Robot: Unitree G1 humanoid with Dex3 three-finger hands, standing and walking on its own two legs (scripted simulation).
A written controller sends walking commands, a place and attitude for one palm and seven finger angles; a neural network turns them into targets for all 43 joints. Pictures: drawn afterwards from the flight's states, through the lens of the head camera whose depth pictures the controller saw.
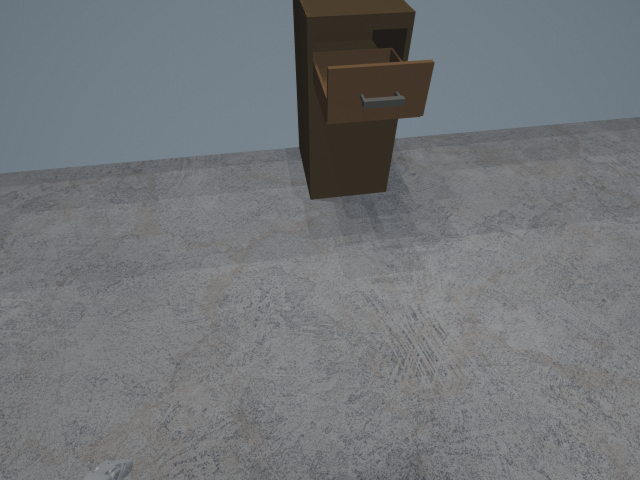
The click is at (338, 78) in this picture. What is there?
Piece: drawer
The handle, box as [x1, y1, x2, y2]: [360, 91, 404, 108]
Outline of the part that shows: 404,97 401,96 397,91 395,91 394,96 390,97 365,98 362,94 360,94 363,108 403,105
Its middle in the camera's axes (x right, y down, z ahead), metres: +0.19 -0.44 +1.21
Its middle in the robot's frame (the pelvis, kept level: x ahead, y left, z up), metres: +1.20 -0.13 -0.10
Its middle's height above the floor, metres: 0.66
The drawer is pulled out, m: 0.28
